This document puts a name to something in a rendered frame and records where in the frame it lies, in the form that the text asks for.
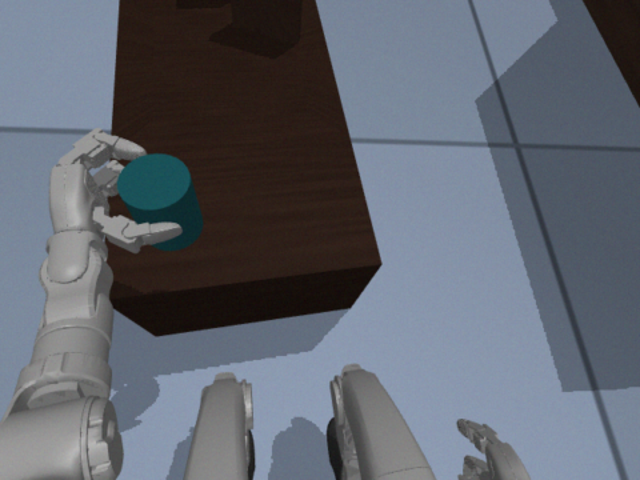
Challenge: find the right robot foot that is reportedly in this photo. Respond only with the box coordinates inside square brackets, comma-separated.
[327, 417, 343, 480]

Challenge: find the left robot hand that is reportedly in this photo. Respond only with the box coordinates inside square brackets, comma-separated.
[49, 128, 183, 254]

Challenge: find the right robot hand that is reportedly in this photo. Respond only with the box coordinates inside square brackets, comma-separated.
[457, 419, 531, 480]

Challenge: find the left robot arm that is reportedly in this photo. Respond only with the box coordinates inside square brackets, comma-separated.
[0, 230, 124, 480]

